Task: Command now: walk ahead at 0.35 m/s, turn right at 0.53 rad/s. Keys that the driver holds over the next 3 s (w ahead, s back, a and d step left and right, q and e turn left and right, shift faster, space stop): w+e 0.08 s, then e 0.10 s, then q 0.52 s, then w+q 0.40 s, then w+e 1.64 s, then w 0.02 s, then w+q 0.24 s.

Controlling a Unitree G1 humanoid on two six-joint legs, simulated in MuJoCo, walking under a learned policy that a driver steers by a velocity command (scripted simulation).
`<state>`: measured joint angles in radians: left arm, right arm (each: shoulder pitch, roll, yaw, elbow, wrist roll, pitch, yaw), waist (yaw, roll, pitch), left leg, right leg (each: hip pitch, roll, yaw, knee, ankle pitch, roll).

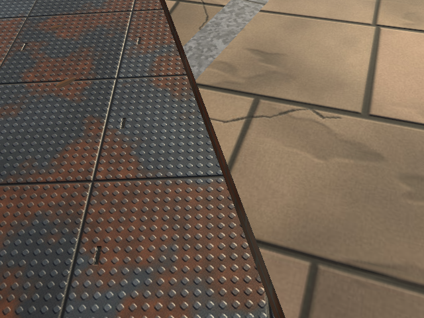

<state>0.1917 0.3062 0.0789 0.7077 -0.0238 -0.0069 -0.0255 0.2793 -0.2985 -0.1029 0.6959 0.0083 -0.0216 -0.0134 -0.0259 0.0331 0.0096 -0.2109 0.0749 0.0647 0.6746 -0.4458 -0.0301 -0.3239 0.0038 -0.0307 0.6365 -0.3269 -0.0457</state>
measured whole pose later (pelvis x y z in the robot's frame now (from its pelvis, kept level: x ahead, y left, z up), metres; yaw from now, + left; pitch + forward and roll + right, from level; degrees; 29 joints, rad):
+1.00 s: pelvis +0.20 +0.01 +0.02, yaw +12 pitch +1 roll +1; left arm 0.34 0.28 0.09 0.78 0.01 -0.06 0.05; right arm 0.21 -0.34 -0.11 0.62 0.02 0.02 0.01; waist 0.04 0.04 -0.01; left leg -0.62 -0.09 -0.10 1.11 -0.28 -0.01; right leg -0.18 -0.04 0.00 0.45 -0.28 0.00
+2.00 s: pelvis +0.66 +0.19 +0.01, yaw -5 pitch +1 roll +0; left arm 0.29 0.29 0.07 0.69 -0.01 -0.04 -0.02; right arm 0.17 -0.29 -0.05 0.71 -0.01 -0.11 0.00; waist 0.02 0.02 0.08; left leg -0.53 0.08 -0.08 1.15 -0.32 -0.03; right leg -0.28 0.12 0.03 0.43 -0.15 -0.11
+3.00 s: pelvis +1.14 +0.03 +0.05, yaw -32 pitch +2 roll +0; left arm 0.03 0.13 -0.02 0.67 0.02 -0.02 -0.01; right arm 0.45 -0.19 -0.03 0.92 0.02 -0.08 0.04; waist -0.06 -0.02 0.05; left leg -0.19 0.05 -0.05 1.21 -0.20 0.02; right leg -0.82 0.01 -0.14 1.28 -0.51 -0.13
